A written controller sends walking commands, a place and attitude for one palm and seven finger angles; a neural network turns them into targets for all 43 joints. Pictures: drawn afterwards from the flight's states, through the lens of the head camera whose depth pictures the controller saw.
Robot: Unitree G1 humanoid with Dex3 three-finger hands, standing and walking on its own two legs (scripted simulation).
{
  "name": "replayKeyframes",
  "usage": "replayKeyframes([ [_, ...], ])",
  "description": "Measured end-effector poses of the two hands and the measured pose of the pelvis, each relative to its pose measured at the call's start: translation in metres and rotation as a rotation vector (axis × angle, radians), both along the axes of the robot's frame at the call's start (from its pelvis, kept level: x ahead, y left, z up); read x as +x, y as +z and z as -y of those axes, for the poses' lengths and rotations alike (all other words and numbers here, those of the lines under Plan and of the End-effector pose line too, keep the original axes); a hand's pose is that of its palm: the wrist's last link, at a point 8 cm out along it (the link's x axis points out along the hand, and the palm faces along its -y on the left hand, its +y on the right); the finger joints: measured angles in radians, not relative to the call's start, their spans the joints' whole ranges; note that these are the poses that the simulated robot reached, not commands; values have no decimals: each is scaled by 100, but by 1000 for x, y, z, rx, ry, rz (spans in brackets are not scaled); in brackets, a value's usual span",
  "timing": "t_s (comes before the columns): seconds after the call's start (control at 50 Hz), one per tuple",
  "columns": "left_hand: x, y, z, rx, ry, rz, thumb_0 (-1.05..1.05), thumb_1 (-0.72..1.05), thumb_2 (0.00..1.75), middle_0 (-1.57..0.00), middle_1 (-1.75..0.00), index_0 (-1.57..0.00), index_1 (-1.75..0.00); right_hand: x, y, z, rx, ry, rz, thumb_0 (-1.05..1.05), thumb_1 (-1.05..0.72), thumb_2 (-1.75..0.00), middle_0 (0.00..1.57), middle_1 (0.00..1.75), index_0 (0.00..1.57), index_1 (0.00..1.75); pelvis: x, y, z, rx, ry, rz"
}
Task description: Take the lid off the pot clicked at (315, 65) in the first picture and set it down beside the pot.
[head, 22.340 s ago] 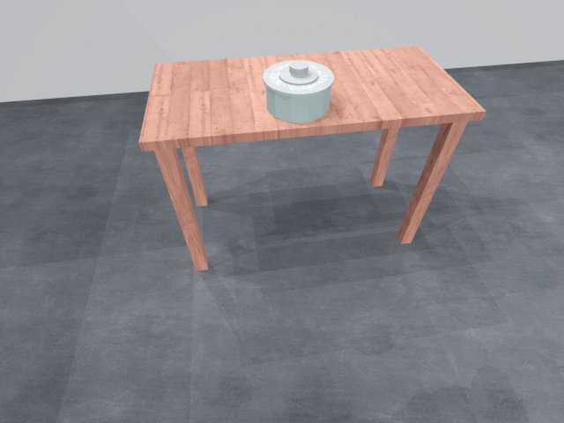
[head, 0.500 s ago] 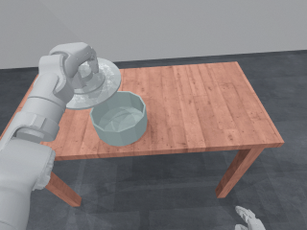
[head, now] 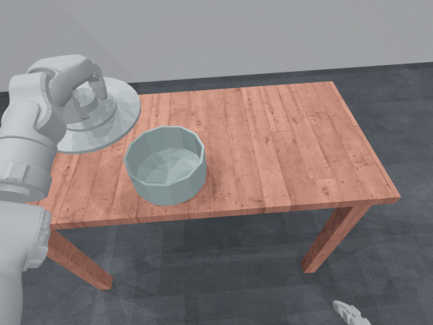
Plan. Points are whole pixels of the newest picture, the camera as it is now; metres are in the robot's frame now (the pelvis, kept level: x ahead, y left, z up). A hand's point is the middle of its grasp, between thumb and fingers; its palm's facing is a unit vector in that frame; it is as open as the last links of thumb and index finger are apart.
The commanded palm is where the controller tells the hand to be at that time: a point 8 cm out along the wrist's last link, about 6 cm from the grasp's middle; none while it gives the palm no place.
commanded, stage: move the lid sideways beside the pot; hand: left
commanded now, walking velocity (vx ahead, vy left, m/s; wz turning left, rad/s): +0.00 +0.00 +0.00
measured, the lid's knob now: (82, 100) +0.48 +0.25 +0.17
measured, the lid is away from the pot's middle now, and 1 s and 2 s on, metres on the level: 0.12 0.24 0.24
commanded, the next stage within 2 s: lower the lid onto the table in 1.00 s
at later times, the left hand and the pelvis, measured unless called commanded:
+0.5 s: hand (32, 115) +0.43 +0.32 +0.18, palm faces -0.30 -0.07 -0.95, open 8.0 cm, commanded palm +0.43 +0.32 +0.26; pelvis +0.00 +0.00 +0.00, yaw +1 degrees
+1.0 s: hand (12, 115) +0.43 +0.35 +0.18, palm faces -0.32 -0.07 -0.94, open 8.0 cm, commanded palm +0.43 +0.35 +0.26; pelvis +0.00 +0.01 +0.00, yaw +1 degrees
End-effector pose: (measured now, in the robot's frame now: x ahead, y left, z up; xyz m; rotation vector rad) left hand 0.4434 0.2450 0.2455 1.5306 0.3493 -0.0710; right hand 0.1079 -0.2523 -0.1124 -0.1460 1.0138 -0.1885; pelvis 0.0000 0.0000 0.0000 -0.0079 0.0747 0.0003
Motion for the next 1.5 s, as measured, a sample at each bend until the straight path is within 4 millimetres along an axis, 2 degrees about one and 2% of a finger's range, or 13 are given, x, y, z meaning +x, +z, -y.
replayKeyframes([
  [0.1,-5,1,-15,-3,24,5,2,17,94,-56,-84,-63,-88,0,1,3,-3,-1,-14,1,-91,-90,20,30,20,30,1,0,-1,-3,2,-2],
  [0.26,-12,-12,-38,5,60,-56,2,17,94,-56,-84,-63,-88,6,4,5,-27,12,-26,1,-91,-90,20,30,20,30,-2,0,-1,-6,11,-5],
  [0.38,-16,-5,-54,-11,55,-28,2,16,94,-56,-84,-64,-88,9,6,4,-38,15,-24,1,-91,-90,20,30,20,30,0,0,-2,-11,15,-9],
  [0.64,-20,-9,-84,-6,96,-76,2,17,94,-56,-84,-63,-88,-2,1,-1,-36,6,-89,1,-91,-90,20,30,20,30,0,0,-7,-15,20,-20],
  [0.94,-18,0,-102,10,109,-55,2,17,94,-56,-84,-63,-88,-13,-3,-3,-35,-10,-138,1,-91,-90,20,30,20,30,2,-1,-13,-19,20,-35],
  [1.24,-12,-11,-105,-9,88,-77,2,17,94,-56,-84,-63,-88,-9,0,-2,-51,-9,-139,1,-91,-90,20,30,20,30,4,-1,-13,-21,21,-44],
  [1.5,-10,-31,-104,-3,60,-104,2,17,94,-56,-84,-63,-88,-14,-2,2,-58,-21,-174,1,-91,-90,20,30,20,30,8,-1,-12,-23,19,-56],
])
